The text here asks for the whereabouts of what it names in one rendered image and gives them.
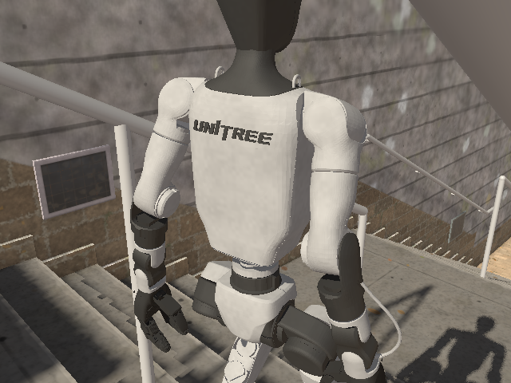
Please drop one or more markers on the left robot forearm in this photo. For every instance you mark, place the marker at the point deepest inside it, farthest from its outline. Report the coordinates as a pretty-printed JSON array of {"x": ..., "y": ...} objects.
[{"x": 149, "y": 249}]

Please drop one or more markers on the robot torso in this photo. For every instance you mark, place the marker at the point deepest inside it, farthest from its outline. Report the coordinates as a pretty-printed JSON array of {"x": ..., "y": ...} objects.
[{"x": 251, "y": 164}]

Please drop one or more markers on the right robot hand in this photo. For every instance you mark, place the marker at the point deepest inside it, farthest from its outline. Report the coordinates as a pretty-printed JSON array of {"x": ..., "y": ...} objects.
[{"x": 335, "y": 371}]

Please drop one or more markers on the left robot upper arm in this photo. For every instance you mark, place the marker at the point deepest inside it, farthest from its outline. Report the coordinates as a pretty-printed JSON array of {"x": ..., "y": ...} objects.
[{"x": 155, "y": 194}]

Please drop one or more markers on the robot left thigh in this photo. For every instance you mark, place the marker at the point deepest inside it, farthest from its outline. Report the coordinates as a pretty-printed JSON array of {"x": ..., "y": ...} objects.
[{"x": 204, "y": 301}]

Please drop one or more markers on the right robot forearm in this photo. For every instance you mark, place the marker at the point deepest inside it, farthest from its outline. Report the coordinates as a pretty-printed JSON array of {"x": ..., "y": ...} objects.
[{"x": 346, "y": 311}]

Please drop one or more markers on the right robot upper arm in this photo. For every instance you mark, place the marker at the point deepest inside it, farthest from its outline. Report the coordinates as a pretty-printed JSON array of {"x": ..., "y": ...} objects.
[{"x": 338, "y": 132}]

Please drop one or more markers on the left robot hand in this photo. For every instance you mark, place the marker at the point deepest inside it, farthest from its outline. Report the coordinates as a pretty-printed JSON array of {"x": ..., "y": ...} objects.
[{"x": 146, "y": 305}]

